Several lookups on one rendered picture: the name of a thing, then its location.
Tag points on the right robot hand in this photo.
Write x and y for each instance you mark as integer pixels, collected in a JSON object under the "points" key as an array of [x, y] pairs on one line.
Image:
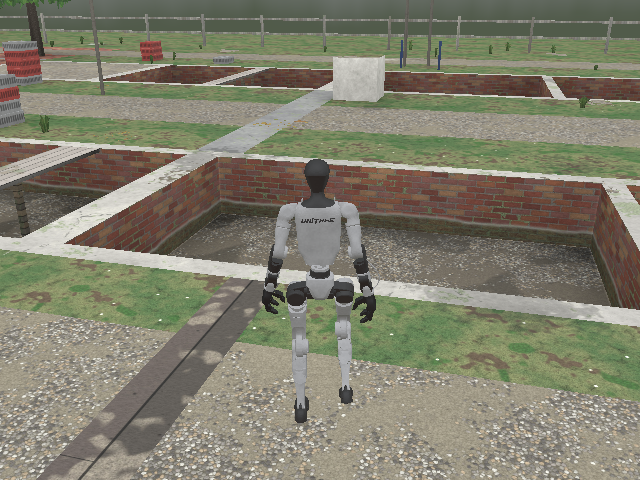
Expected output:
{"points": [[371, 307]]}

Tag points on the robot left upper arm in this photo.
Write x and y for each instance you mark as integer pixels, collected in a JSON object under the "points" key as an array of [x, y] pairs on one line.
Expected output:
{"points": [[286, 213]]}

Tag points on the left robot shin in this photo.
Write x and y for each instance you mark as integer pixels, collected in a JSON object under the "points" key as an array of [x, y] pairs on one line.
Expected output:
{"points": [[299, 369]]}

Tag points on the robot right upper arm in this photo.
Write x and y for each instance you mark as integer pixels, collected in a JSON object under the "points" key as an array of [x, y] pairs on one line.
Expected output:
{"points": [[350, 212]]}

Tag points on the left robot forearm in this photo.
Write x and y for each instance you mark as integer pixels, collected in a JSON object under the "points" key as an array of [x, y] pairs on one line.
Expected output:
{"points": [[273, 271]]}

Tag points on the left robot hand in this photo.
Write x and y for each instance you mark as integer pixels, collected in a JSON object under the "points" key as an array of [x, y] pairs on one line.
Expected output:
{"points": [[267, 299]]}

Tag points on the right robot forearm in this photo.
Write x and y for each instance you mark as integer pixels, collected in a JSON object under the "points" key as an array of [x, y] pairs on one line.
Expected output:
{"points": [[363, 274]]}

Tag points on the humanoid robot torso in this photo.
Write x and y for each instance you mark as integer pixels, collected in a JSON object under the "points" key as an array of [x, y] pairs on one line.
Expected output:
{"points": [[318, 236]]}

